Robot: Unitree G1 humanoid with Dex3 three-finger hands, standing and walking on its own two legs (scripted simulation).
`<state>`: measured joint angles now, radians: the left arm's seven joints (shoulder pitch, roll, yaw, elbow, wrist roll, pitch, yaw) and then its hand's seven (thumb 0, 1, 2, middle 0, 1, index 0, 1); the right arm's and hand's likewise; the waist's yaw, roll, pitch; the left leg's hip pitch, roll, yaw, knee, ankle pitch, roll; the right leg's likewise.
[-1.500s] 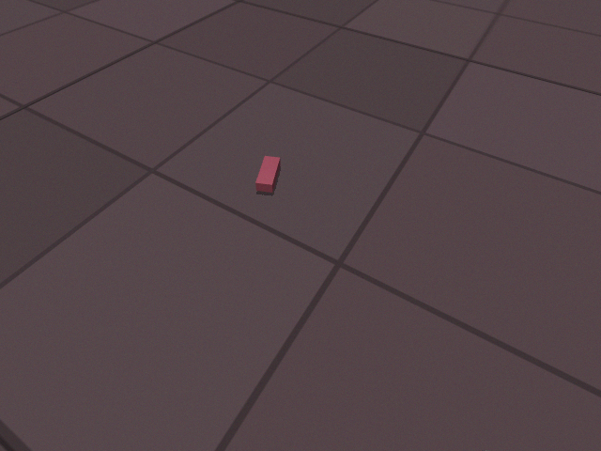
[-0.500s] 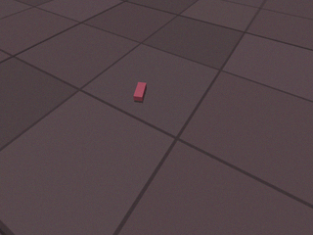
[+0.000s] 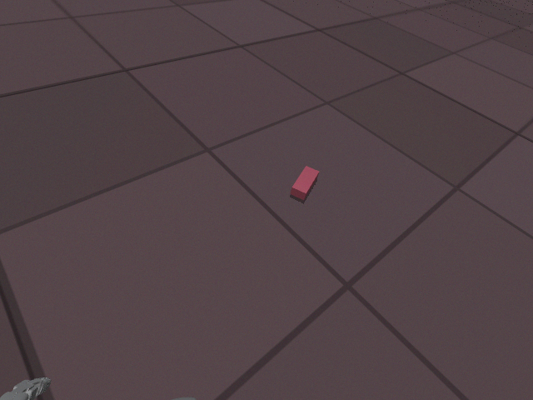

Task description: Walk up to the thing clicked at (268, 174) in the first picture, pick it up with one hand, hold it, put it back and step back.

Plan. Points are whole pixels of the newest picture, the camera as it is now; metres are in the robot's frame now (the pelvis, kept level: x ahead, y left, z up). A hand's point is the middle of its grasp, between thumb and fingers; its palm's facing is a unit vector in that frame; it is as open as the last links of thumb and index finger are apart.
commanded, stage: walk up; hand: left
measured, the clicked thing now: (305, 182) +1.29 -0.35 -0.72
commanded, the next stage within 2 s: none
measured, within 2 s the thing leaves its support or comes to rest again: neither
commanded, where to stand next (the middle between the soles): +1.29 -0.80 m, yaw +63 degrees
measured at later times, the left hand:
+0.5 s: hand (161, 346) +0.22 +0.16 -0.10, palm faces +0.33 -0.85 -0.41, open 7.4 cm
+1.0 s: hand (243, 258) +0.43 +0.02 -0.15, palm faces +0.45 -0.84 -0.30, open 7.4 cm
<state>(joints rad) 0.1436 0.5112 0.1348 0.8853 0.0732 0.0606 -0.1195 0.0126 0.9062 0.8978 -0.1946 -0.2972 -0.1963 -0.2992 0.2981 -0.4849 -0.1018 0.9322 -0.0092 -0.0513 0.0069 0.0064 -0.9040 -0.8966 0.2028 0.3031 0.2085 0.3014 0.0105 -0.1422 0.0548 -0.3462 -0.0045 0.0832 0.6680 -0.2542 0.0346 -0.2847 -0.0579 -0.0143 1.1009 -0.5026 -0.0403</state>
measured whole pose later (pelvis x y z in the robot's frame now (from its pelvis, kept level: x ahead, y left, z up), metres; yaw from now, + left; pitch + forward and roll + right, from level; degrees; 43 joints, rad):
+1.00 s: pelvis +0.48 -0.27 -0.01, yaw +34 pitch -1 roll +2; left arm 0.22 0.46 0.09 0.67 0.06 0.07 -0.13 0.01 0.90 0.90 -0.20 -0.30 -0.20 -0.30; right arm 0.39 -0.45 0.00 0.83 -0.02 -0.09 -0.09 0.01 -0.90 -0.90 0.21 0.30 0.21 0.30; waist 0.00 -0.13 0.09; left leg -0.42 0.07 -0.03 0.77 -0.34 0.01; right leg -0.61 -0.14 0.11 1.11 -0.43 0.02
